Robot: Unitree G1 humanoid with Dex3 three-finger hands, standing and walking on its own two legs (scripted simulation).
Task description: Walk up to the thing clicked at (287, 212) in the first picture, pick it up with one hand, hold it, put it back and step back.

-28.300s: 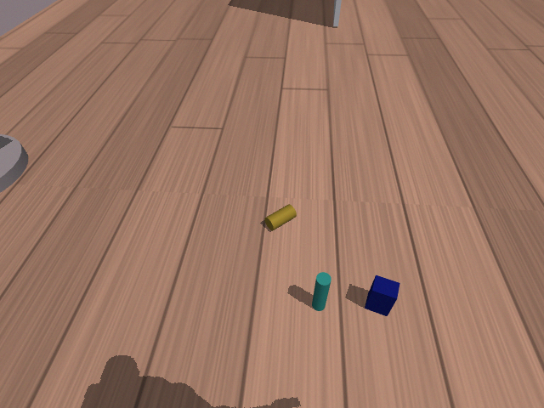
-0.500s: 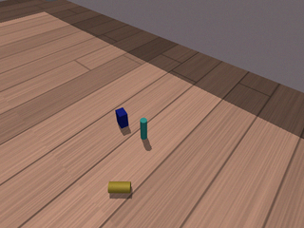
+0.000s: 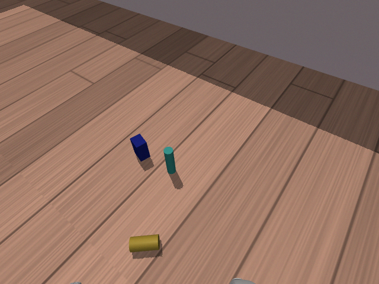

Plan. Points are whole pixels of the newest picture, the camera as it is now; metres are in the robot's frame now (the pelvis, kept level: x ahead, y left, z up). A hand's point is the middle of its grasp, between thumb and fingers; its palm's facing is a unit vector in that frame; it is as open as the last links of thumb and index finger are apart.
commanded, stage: walk up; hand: left
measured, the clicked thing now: (144, 243) +0.42 +0.25 -0.72
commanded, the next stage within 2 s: stand in 1.50 s
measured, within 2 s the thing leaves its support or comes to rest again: neither
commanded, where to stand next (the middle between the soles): +0.07 -0.01 m, yaw +3 degrees
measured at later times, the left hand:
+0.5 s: hand out of the picture +0.12 +0.27 -0.14, palm faces +0.02 -0.95 -0.32, open 7.4 cm
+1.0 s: hand out of the picture +0.14 +0.25 -0.13, palm faces +0.03 -0.95 -0.32, open 7.4 cm
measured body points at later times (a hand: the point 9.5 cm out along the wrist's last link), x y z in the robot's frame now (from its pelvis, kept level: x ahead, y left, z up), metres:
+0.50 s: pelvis +0.05 +0.01 +0.02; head +0.06 +0.01 +0.47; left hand +0.12 +0.31 -0.11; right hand +0.15 -0.30 -0.10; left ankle +0.04 +0.13 -0.72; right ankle +0.08 -0.13 -0.72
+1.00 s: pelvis +0.06 +0.00 +0.03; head +0.07 -0.01 +0.48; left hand +0.14 +0.30 -0.10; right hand +0.16 -0.31 -0.10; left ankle +0.04 +0.13 -0.72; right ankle +0.08 -0.13 -0.72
